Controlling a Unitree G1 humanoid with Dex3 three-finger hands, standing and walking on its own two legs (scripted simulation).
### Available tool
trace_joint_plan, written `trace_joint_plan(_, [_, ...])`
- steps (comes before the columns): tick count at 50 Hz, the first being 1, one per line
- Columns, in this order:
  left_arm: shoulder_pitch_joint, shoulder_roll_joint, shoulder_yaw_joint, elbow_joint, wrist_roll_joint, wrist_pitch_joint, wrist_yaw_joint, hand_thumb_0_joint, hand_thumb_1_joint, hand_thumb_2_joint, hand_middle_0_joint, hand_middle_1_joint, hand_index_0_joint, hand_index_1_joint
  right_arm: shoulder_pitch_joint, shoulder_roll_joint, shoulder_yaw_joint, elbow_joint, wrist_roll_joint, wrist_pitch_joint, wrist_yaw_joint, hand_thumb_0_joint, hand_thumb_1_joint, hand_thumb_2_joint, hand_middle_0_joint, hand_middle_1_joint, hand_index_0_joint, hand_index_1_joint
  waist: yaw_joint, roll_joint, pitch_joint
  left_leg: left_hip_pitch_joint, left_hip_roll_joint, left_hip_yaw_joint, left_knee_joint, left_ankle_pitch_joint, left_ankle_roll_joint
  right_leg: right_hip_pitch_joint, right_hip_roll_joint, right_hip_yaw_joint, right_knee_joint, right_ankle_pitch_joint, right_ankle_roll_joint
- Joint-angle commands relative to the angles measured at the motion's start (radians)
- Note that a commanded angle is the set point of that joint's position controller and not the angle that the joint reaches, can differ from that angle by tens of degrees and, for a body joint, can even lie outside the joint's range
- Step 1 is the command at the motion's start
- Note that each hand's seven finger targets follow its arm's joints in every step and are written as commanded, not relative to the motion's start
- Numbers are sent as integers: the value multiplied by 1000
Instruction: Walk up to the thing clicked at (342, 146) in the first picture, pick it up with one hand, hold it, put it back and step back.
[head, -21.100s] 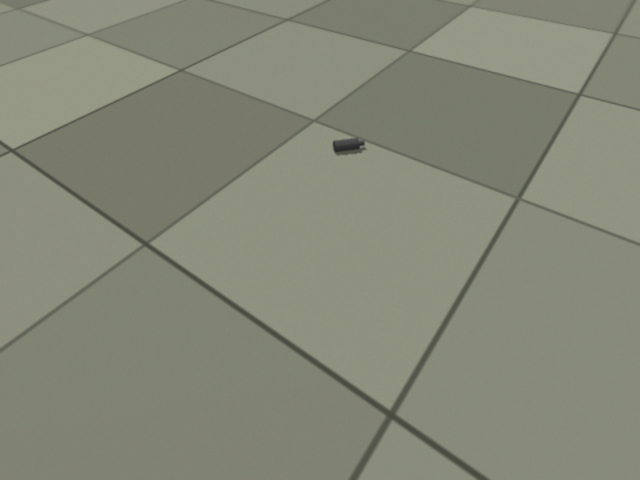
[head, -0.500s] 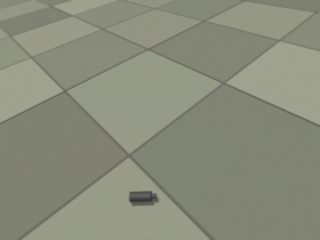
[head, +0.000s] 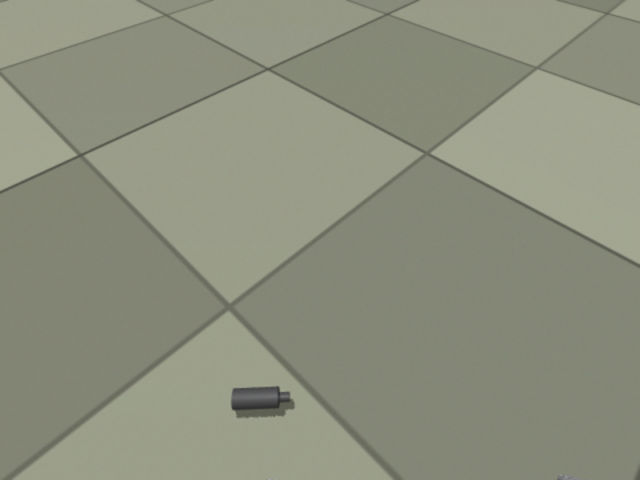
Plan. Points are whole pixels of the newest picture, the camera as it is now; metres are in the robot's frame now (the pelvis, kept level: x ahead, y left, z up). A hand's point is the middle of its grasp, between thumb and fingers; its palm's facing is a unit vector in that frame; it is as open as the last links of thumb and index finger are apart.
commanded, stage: walk up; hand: left
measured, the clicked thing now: (261, 397) +0.45 +0.21 -0.72
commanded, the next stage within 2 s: stand in 1.20 s
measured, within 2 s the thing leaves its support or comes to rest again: neither
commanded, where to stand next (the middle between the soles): +0.06 -0.02 m, yaw +0 degrees
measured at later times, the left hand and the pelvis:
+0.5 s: hand out of the picture +0.13 +0.24 -0.13, palm faces -0.01 -0.95 -0.32, open 7.4 cm; pelvis +0.03 -0.01 +0.02, yaw +0 degrees
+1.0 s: hand out of the picture +0.10 +0.25 -0.13, palm faces +0.01 -0.95 -0.32, open 7.4 cm; pelvis +0.03 +0.00 +0.03, yaw +0 degrees
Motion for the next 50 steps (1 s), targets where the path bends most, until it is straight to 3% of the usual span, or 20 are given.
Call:
trace_joint_plan(1, [-6, 266, 59, -37, 6, -26, 15, 0, 900, 900, -200, -300, -200, -300, -31, -136, -32, -44, 24, -4, -22, 0, -900, -900, 200, 300, 200, 300, -1, -86, -116, -30, -11, -36, 31, -53, 18, 55, -265, 368, -290, 139, -162])
trace_joint_plan(2, [-94, 267, 52, -52, 1, -24, 9, 0, 900, 900, -200, -300, -200, -300, -10, -165, -43, -1, 20, -2, -27, 0, -900, -900, 200, 300, 200, 300, -24, -89, -100, 103, -6, -41, 40, -130, 21, -55, -282, 354, -264, 149, -196])
trace_joint_plan(4, [-131, 217, 30, -37, -8, -17, 8, 0, 900, 900, -200, -300, -200, -300, -11, -186, -44, 38, 18, -11, -22, 0, -900, -900, 200, 300, 200, 300, -37, -45, -102, 136, 24, -70, -127, 38, 33, -34, -168, 184, -201, 188, -94])
trace_joint_plan(6, [-108, 195, 24, -10, -11, -11, 6, 0, 900, 900, -200, -300, -200, -300, -63, -212, -40, 53, 15, -19, -18, 0, -900, -900, 200, 300, 200, 300, 1, -52, -107, 122, 85, -149, -195, 123, 66, 12, -87, 114, -180, 139, -34])
trace_joint_plan(7, [-100, 195, 25, 12, -11, -10, 6, 0, 900, 900, -200, -300, -200, -300, -77, -214, -35, 62, 15, -20, -16, 0, -900, -900, 200, 300, 200, 300, 13, -48, -106, 94, 96, -155, -196, 150, 69, 63, -78, 106, -192, 131, -32])
trace_joint_plan(11, [-145, 191, 19, 47, -20, -9, 7, 0, 900, 900, -200, -300, -200, -300, -101, -201, -20, 116, 15, -19, -19, 0, -900, -900, 200, 300, 200, 300, 6, 1, -131, 137, 70, -108, -226, 231, 42, 125, -101, 113, -220, 240, -40])
trace_joint_plan(15, [-189, 180, 14, 80, -23, -2, 6, 0, 900, 900, -200, -300, -200, -300, -122, -194, -15, 158, 12, -16, -20, 0, -900, -900, 200, 300, 200, 300, 4, 2, -125, 153, 77, -111, -285, 225, 35, 146, -97, 102, -270, 196, -28])
trace_joint_plan(23, [-225, 163, 11, 141, -21, 1, 4, 0, 900, 900, -200, -300, -200, -300, -166, -182, -10, 209, 8, -15, -20, 0, -900, -900, 200, 300, 200, 300, 8, 21, -154, 207, 91, -102, -355, 289, 25, 216, -94, 78, -330, 256, -7])
trace_joint_plan(26, [-238, 159, 8, 157, -19, 4, 3, 0, 900, 900, -200, -300, -200, -300, -181, -181, -10, 223, 6, -12, -21, 0, -900, -900, 200, 300, 200, 300, 5, 22, -128, 196, 88, -103, -383, 234, 23, 204, -94, 79, -359, 220, 0])
trace_joint_plan(34, [-235, 156, 9, 183, -13, 2, 3, 0, 900, 900, -200, -300, -200, -300, -193, -179, -13, 239, 5, -7, -20, 0, -900, -900, 200, 300, 200, 300, -1, 21, -136, 231, 87, -98, -398, 219, 20, 203, -95, 82, -398, 204, 6])
trace_joint_plan(45, [-216, 149, 11, 192, -10, 1, 4, 0, 900, 900, -200, -300, -200, -300, -189, -179, -17, 249, 4, -7, -21, 0, -900, -900, 200, 300, 200, 300, -3, 25, -161, 251, 93, -93, -407, 275, 19, 232, -98, 73, -393, 267, 12])
trace_joint_plan(50, [-204, 150, 11, 202, -10, 6, 6, 0, 900, 900, -200, -300, -200, -300, -203, -177, -18, 245, 4, -5, -22, 0, -900, -900, 200, 300, 200, 300, 1, 27, -130, 237, 92, -101, -418, 265, 18, 219, -93, 65, -395, 251, 17])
